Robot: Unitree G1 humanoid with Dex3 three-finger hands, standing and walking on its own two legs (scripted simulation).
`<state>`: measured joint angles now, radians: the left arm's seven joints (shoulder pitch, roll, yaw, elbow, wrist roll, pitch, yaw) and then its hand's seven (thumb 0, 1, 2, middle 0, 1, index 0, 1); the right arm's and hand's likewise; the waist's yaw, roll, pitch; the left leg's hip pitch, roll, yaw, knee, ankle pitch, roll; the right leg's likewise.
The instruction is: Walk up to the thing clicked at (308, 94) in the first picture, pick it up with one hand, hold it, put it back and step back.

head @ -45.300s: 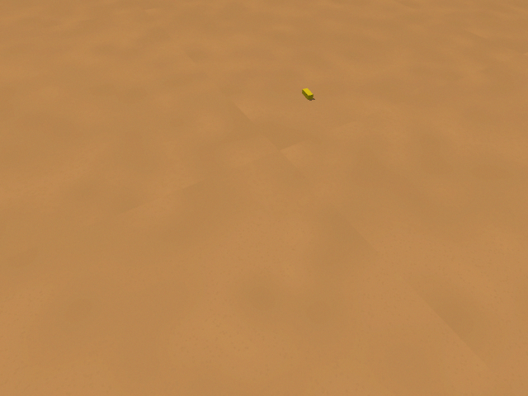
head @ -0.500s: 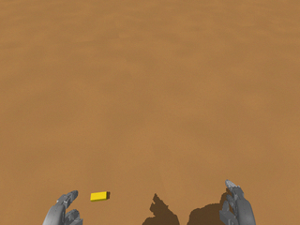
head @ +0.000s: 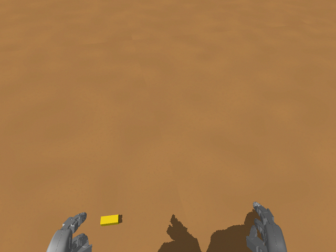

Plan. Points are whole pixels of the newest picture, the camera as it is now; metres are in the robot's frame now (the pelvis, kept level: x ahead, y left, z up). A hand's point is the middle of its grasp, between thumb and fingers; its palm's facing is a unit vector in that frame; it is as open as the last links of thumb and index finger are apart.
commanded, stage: home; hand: left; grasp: from above
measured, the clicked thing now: (110, 220) +0.43 +0.30 -0.70
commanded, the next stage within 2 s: stand in 0.26 s
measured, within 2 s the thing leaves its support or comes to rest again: neither
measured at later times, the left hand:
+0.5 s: hand out of the picture +0.17 +0.21 -0.09, palm faces +0.01 -0.95 -0.32, open 7.4 cm
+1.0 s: hand out of the picture +0.04 +0.24 -0.11, palm faces +0.02 -0.95 -0.32, open 7.4 cm
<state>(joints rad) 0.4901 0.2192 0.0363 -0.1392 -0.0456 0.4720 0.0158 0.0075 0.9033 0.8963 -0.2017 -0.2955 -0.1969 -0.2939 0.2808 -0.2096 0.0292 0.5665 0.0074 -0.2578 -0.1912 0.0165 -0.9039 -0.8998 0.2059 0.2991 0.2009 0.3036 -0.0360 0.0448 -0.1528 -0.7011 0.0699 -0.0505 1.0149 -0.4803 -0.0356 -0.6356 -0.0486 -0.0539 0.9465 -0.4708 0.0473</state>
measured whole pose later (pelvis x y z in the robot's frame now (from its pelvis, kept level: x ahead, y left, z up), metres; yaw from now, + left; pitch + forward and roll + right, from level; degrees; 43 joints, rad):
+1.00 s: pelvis -0.01 +0.01 +0.05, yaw -1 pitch -4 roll +0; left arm 0.23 0.28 0.04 1.03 0.04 0.01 0.03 0.00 0.90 0.90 -0.20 -0.30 -0.20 -0.30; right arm 0.18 -0.28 -0.03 1.03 -0.03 0.01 -0.02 0.01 -0.91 -0.90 0.20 0.30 0.20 0.30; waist 0.02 0.01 0.06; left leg -0.21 0.04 0.01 0.55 -0.27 -0.01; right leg -0.18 -0.08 -0.02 0.51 -0.26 0.06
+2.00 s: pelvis +0.01 +0.00 +0.07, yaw -1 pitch -3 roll +0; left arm 0.11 0.30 0.03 1.15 0.02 -0.01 0.01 0.00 0.90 0.90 -0.20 -0.30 -0.20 -0.30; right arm 0.13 -0.31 0.00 1.14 -0.01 0.00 -0.01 0.01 -0.91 -0.90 0.20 0.30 0.20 0.30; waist 0.00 0.01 0.06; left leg -0.12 0.05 0.02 0.37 -0.19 -0.03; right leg -0.10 -0.06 -0.03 0.35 -0.20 0.05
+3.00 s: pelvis -0.01 +0.00 +0.06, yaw -1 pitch -2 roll +0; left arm 0.09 0.36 0.05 1.07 0.00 0.00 0.01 0.00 0.90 0.90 -0.21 -0.30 -0.20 -0.30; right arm 0.07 -0.35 -0.03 1.09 0.01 0.03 0.01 0.01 -0.91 -0.90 0.21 0.30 0.20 0.30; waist -0.01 0.00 0.12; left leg -0.21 0.05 0.02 0.45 -0.21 -0.03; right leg -0.19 -0.06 -0.02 0.45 -0.22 0.04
